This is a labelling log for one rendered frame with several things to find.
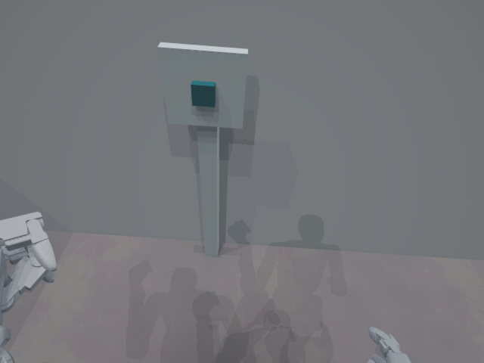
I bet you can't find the robot right hand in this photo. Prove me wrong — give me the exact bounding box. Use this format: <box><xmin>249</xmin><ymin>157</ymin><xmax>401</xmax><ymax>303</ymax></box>
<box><xmin>367</xmin><ymin>327</ymin><xmax>411</xmax><ymax>363</ymax></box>

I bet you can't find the robot left hand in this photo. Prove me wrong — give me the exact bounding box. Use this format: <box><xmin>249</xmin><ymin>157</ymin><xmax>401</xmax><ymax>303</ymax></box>
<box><xmin>0</xmin><ymin>212</ymin><xmax>57</xmax><ymax>325</ymax></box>

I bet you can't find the button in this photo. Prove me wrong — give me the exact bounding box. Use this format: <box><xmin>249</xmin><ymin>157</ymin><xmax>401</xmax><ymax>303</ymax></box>
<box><xmin>191</xmin><ymin>81</ymin><xmax>216</xmax><ymax>107</ymax></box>

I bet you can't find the left robot forearm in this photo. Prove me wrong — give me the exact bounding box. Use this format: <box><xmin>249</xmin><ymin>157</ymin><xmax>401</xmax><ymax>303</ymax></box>
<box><xmin>0</xmin><ymin>325</ymin><xmax>15</xmax><ymax>363</ymax></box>

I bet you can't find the panel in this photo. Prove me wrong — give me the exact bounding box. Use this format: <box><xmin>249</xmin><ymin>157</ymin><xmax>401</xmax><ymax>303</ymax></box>
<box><xmin>157</xmin><ymin>42</ymin><xmax>248</xmax><ymax>256</ymax></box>

